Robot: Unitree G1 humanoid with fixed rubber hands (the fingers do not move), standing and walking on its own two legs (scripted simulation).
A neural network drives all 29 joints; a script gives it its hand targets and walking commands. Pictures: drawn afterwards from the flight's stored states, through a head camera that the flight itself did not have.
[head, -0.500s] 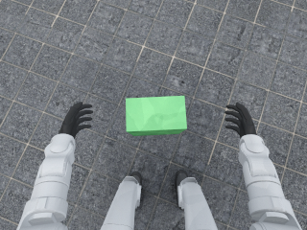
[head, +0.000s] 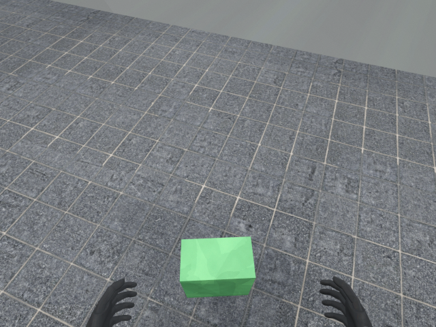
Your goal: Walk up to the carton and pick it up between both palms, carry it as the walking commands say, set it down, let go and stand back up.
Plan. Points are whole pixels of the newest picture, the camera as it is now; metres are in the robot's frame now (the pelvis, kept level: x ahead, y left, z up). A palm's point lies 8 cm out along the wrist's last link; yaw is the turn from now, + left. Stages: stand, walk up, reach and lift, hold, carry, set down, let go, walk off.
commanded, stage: let go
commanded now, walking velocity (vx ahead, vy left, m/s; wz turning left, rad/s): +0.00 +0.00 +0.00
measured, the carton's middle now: (217, 269) +0.40 +0.03 -0.63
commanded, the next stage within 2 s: stand in 0.46 s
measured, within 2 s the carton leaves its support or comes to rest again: neither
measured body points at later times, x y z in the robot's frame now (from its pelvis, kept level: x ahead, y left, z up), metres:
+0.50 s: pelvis -0.02 +0.00 +0.00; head -0.03 +0.01 +0.45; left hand +0.14 +0.23 -0.09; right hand +0.15 -0.23 -0.08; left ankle -0.02 +0.14 -0.74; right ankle +0.00 -0.13 -0.74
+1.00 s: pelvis +0.00 +0.01 +0.00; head -0.05 +0.02 +0.45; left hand +0.12 +0.29 -0.10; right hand +0.13 -0.28 -0.08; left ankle -0.02 +0.14 -0.74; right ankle +0.00 -0.13 -0.74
